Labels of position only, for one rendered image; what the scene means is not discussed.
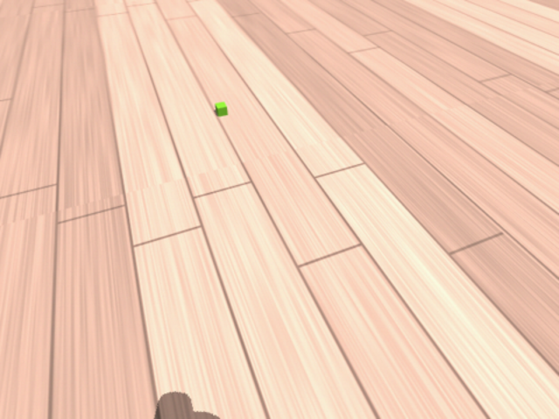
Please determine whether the small box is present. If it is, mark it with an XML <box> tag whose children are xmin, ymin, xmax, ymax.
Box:
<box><xmin>215</xmin><ymin>102</ymin><xmax>228</xmax><ymax>117</ymax></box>

